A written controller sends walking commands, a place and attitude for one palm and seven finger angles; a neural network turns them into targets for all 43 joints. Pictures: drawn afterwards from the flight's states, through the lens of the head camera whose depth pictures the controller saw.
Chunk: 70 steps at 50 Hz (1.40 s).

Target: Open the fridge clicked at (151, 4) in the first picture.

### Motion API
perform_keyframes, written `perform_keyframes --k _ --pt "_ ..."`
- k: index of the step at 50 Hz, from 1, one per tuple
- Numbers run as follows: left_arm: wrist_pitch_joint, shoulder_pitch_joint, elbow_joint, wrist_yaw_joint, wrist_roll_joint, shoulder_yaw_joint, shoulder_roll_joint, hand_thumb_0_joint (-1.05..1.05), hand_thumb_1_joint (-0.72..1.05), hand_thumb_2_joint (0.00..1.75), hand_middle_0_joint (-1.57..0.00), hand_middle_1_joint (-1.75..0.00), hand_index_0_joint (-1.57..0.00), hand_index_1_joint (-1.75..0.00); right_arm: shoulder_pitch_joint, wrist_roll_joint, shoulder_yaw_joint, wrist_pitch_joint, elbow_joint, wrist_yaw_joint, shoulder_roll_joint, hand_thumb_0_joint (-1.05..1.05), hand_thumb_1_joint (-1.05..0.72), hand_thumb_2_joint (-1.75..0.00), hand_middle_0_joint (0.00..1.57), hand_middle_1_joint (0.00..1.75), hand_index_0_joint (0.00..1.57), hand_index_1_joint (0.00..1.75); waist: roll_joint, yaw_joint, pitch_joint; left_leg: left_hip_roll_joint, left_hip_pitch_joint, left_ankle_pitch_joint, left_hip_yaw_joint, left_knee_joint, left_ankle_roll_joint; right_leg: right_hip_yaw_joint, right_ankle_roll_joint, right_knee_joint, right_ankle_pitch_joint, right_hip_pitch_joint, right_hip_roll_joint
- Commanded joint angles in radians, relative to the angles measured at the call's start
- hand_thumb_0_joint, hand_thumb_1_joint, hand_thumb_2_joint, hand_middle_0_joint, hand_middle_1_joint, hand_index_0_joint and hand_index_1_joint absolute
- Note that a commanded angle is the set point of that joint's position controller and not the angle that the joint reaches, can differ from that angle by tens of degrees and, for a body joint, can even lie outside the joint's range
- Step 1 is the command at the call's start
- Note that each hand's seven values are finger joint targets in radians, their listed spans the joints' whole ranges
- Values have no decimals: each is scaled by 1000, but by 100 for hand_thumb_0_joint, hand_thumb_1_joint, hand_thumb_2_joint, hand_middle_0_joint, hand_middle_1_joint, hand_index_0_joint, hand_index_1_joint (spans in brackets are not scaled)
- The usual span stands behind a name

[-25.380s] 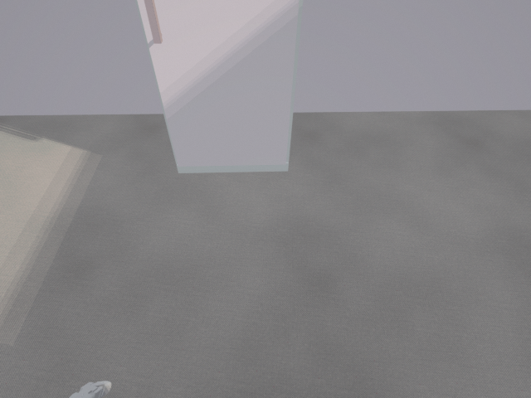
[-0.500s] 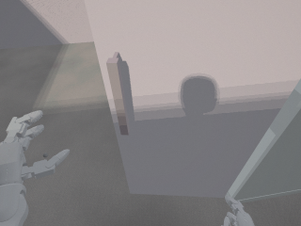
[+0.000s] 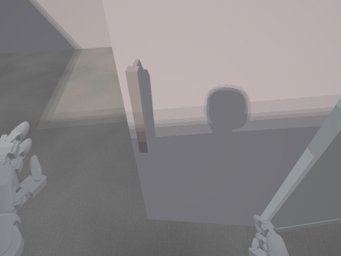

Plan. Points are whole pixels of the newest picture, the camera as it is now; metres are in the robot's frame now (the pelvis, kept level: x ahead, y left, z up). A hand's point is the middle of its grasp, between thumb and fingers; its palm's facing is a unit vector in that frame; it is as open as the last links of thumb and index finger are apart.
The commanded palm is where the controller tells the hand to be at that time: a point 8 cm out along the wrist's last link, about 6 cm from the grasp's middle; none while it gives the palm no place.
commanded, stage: draw the hand back to the body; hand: left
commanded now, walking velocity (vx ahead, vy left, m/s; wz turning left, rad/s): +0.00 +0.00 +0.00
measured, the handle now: (141, 110) +0.45 +0.15 +0.12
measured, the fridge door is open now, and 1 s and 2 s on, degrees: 78 78 78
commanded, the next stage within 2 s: step back with the hand held close in 0.10 s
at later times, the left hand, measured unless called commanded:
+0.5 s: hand (41, 182) +0.18 +0.27 +0.15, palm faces +0.38 -0.81 -0.46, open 7.4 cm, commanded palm +0.12 +0.32 +0.17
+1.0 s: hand out of the picture +0.10 +0.29 +0.16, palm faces +0.46 -0.78 -0.43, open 7.4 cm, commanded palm +0.03 +0.33 +0.17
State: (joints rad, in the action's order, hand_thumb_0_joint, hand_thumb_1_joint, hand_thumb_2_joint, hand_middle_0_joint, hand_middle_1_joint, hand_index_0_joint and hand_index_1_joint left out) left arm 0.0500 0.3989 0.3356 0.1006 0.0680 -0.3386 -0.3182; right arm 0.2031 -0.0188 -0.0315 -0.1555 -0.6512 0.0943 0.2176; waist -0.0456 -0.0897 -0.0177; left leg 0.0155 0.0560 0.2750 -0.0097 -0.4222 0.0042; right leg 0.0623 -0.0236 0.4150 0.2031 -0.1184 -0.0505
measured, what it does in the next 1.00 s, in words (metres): shifts its weight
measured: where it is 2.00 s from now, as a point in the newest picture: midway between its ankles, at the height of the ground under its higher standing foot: outside the picture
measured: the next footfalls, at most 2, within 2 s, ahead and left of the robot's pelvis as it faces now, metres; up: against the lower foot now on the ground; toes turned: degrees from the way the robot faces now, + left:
right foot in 1.10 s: -0.07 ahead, -0.11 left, +0.00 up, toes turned +5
right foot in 1.62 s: -0.30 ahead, -0.09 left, +0.00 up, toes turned -4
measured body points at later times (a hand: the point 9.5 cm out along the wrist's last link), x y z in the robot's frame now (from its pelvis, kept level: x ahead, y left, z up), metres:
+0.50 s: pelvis -0.02 +0.02 +0.00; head -0.01 +0.02 +0.45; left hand +0.16 +0.31 +0.17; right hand +0.16 -0.22 -0.08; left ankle -0.02 +0.12 -0.74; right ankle +0.02 -0.13 -0.74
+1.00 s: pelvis -0.10 +0.03 -0.02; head -0.09 +0.05 +0.43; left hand +0.07 +0.33 +0.18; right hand +0.06 -0.21 -0.09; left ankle -0.02 +0.12 -0.74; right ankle +0.00 -0.13 -0.73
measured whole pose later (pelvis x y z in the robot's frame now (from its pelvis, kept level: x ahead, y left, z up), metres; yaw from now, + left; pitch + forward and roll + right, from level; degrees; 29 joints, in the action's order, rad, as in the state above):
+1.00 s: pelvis -0.10 +0.03 -0.02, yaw +2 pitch -1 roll -3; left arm 0.23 0.48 0.53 0.14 0.01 -0.44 -0.40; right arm 0.25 -0.01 -0.01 -0.11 -0.57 0.09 0.21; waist 0.01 0.01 -0.05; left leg 0.00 0.43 0.21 0.02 -0.66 -0.04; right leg 0.02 -0.03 0.64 0.24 -0.44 -0.02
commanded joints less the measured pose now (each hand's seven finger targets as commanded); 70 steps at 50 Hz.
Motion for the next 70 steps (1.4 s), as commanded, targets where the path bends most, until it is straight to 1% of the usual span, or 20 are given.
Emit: perform_keyframes --k 1,11,12,14,21,26,35,40,44,49,54,56,58,60,63,65,66,67,69,70 --pt "68 -112 221 21 -5 -124 -218 0 90 90 -20 -30 -20 -30 -129 -1 43 -56 158 12 111 0 -90 -90 20 30 20 30 0 3 59 -16 87 -176 -8 90 -24 0 29 -60 -90 75 34" --pt "76 -162 278 19 -10 -102 -207 0 90 90 -20 -30 -20 -30 -139 0 43 -64 160 6 111 0 -90 -90 20 30 20 30 -45 6 55 -14 82 -180 -3 98 -19 -2 32 -57 -91 78 36" --pt "125 -284 344 34 -23 -231 -333 0 90 90 -20 -30 -20 -30 -141 5 42 -35 200 0 136 0 -90 -90 20 30 20 30 12 51 -13 9 184 -135 9 56 -37 -71 25 -98 -137 -1 -4" --pt "126 -85 209 20 -23 -147 -220 0 90 90 -20 -30 -20 -30 -132 -1 47 -1 191 -6 117 0 -90 -90 20 30 20 30 136 54 -1 0 170 -163 16 4 -38 -87 33 -115 -155 -39 -41" --pt "155 77 324 32 -23 -191 -249 0 90 90 -20 -30 -20 -30 -116 2 70 60 240 -7 135 0 -90 -90 20 30 20 30 -40 60 188 35 190 -389 36 8 -23 -44 24 33 -336 49 -30" --pt "171 119 401 43 -19 -246 -293 0 90 90 -20 -30 -20 -30 -114 7 79 77 275 1 128 0 -90 -90 20 30 20 30 -13 56 236 53 249 -390 56 12 -32 -44 12 117 -410 86 -13" --pt "195 30 313 51 -46 -198 -227 0 90 90 -20 -30 -20 -30 -82 16 82 43 263 5 147 0 -90 -90 20 30 20 30 -21 76 46 75 613 267 86 68 -85 -102 10 146 -69 67 -12" --pt "219 -19 348 58 -59 -187 -242 0 90 90 -20 -30 -20 -30 -59 12 79 23 250 -2 140 0 -90 -90 20 30 20 30 78 83 35 22 519 330 68 -85 -69 -175 42 -34 279 -147 -74" --pt "237 -9 403 73 -50 -206 -271 0 90 90 -20 -30 -20 -30 -46 8 68 10 237 0 132 0 -90 -90 20 30 20 30 30 91 74 22 395 270 83 -81 -55 -120 42 -22 316 -264 -69" --pt "263 40 433 72 -67 -271 -278 0 90 90 -20 -30 -20 -30 -65 7 87 -25 253 3 142 0 -90 -90 20 30 20 30 -229 66 148 216 693 362 293 219 -137 -38 -7 438 32 113 94" --pt "276 105 335 47 -73 -253 -252 0 90 90 -20 -30 -20 -30 -59 5 92 -44 227 -15 137 0 -90 -90 20 30 20 30 -52 78 33 125 706 348 196 40 -105 -131 30 172 9 60 65" --pt "274 92 322 44 -48 -224 -267 0 90 90 -20 -30 -20 -30 -57 -2 91 -37 197 -26 120 0 -90 -90 20 30 20 30 82 100 23 30 452 90 84 -150 -23 -300 106 -15 -111 -203 -103" --pt "287 1 326 49 -45 -184 -274 0 90 90 -20 -30 -20 -30 -56 -2 83 -31 168 -24 97 0 -90 -90 20 30 20 30 151 105 134 7 229 -148 5 -276 11 -297 119 -22 -409 -268 -177" --pt "268 15 347 51 -40 -203 -296 0 90 90 -20 -30 -20 -30 -58 9 94 -20 181 -16 105 0 -90 -90 20 30 20 30 200 95 215 -3 175 -142 0 -291 5 -264 99 0 -452 -235 -160" --pt "261 61 382 48 -34 -236 -321 0 90 90 -20 -30 -20 -30 -83 15 87 0 205 -7 100 0 -90 -90 20 30 20 30 156 90 157 15 155 -165 13 -150 -7 -201 65 6 -248 -287 -96" --pt "272 66 441 42 -29 -253 -325 0 90 90 -20 -30 -20 -30 -108 15 88 0 227 -5 124 0 -90 -90 20 30 20 30 -64 81 157 109 212 -141 140 37 -43 -111 16 132 -39 -255 53" --pt "281 53 470 38 -38 -279 -337 0 90 90 -20 -30 -20 -30 -137 3 97 -13 233 -1 148 0 -90 -90 20 30 20 30 -249 71 172 227 371 29 297 226 -94 -60 -7 340 67 -102 143" --pt "288 45 482 36 -40 -287 -324 0 90 90 -20 -30 -20 -30 -134 -10 103 -30 230 -2 136 0 -90 -90 20 30 20 30 -309 67 194 324 471 200 416 339 -142 -83 -2 566 234 -27 166" --pt "290 10 475 46 -51 -293 -311 0 90 90 -20 -30 -20 -30 -111 -20 107 -43 203 -11 116 0 -90 -90 20 30 20 30 -203 70 165 332 544 310 356 343 -165 -112 14 721 254 -29 149" --pt "286 50 448 47 -35 -285 -297 0 90 90 -20 -30 -20 -30 -100 -9 115 -49 195 -19 111 0 -90 -90 20 30 20 30 -168 59 181 287 431 215 274 305 -142 -85 24 652 283 -92 143"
